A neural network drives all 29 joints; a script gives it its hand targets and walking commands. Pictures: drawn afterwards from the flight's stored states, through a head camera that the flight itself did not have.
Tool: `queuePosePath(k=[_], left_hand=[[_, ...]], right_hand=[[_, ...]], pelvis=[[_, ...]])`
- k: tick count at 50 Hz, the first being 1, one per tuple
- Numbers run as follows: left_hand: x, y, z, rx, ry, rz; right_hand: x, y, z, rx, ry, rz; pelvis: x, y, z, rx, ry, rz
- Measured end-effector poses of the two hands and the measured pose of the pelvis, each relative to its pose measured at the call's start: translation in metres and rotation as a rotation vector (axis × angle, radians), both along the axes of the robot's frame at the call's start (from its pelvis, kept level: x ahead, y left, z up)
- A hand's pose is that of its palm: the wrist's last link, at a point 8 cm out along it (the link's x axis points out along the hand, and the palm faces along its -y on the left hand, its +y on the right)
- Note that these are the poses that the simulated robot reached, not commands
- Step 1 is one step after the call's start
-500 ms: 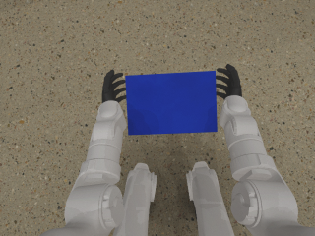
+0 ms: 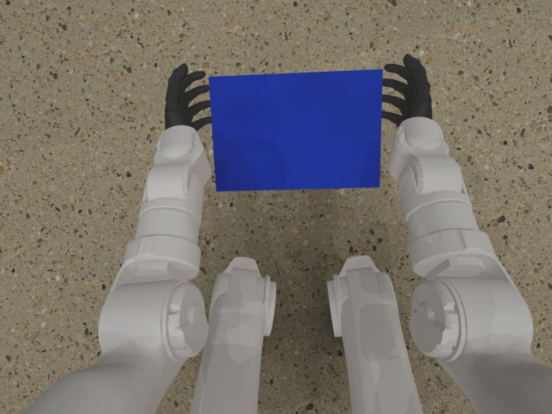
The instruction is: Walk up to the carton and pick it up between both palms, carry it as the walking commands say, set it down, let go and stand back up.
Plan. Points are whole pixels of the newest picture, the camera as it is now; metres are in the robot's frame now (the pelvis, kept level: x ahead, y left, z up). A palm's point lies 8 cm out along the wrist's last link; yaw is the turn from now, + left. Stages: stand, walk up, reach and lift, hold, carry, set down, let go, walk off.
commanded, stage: set down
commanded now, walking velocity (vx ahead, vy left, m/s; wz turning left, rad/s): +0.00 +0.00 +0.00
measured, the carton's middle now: (295, 134) +0.50 +0.00 -0.21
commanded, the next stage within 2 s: none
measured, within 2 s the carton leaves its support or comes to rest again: neither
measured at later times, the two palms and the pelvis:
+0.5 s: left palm (198, 137) +0.51 +0.15 -0.21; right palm (387, 130) +0.50 -0.15 -0.21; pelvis +0.00 +0.00 -0.05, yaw -1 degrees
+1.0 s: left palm (205, 140) +0.51 +0.15 -0.25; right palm (385, 135) +0.51 -0.16 -0.25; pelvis +0.01 +0.00 -0.07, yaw -1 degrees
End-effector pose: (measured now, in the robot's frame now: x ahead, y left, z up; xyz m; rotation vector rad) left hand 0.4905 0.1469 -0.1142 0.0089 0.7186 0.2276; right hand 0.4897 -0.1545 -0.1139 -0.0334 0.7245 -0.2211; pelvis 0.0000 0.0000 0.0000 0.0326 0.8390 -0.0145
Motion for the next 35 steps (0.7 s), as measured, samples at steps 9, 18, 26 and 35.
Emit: queuePosePath(k=[9, 18, 26, 35], left_hand=[[0.011, -0.003, -0.033, 0.001, -0.002, -0.012], [0.01, 0.005, -0.069, 0.021, 0.028, -0.004], [0.015, 0.007, -0.102, 0.004, 0.035, -0.019], [0.025, 0.007, -0.119, -0.019, 0.066, -0.097]], right_hand=[[0.006, -0.001, -0.032, -0.018, 0.0, -0.043], [0.011, 0.005, -0.071, -0.008, 0.032, 0.0], [0.015, 0.004, -0.098, -0.007, 0.043, 0.034], [0.022, -0.002, -0.116, 0.004, 0.077, 0.056]], pelvis=[[-0.001, 0.001, -0.021, -0.002, 0.001, -0.008], [-0.001, 0.003, -0.041, -0.004, -0.008, -0.004], [-0.003, 0.004, -0.055, -0.019, -0.073, 0.007], [0.006, 0.008, -0.066, -0.025, -0.085, 0.007]])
